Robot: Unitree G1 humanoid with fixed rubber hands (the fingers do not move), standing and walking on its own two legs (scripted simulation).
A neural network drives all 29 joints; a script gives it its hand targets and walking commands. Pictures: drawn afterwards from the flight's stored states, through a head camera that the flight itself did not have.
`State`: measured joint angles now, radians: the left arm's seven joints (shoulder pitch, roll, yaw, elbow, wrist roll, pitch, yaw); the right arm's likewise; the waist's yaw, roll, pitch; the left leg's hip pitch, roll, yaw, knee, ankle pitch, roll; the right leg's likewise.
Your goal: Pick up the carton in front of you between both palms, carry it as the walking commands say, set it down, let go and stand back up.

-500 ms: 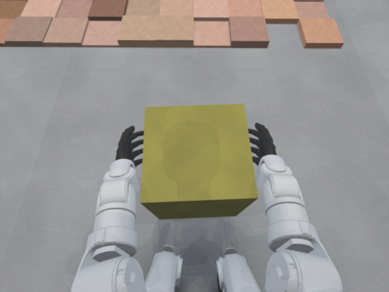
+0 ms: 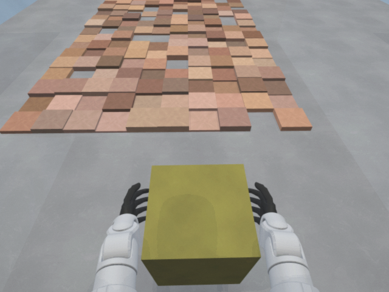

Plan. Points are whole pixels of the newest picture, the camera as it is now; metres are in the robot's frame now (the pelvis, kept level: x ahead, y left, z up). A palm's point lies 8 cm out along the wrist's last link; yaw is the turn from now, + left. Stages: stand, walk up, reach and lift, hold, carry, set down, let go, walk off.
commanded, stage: reach and lift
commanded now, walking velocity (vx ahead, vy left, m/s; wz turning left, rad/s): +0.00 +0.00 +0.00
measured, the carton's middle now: (198, 228) +0.32 +0.00 -0.07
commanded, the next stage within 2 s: hold in 1.12 s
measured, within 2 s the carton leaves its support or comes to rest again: neither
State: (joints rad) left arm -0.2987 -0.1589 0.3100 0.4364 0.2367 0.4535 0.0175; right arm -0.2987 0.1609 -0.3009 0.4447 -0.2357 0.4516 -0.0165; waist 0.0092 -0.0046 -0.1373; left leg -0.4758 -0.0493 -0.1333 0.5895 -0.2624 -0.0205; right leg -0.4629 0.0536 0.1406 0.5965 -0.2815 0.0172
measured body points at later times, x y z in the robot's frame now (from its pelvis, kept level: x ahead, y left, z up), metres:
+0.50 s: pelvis -0.01 +0.00 +0.01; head -0.03 +0.00 +0.46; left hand +0.30 +0.15 +0.03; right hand +0.30 -0.15 +0.03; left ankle +0.02 +0.13 -0.73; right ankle +0.01 -0.13 -0.73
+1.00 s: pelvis +0.01 +0.00 +0.02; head -0.03 +0.00 +0.47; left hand +0.31 +0.15 +0.05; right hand +0.31 -0.15 +0.05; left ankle +0.02 +0.13 -0.73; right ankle +0.01 -0.13 -0.73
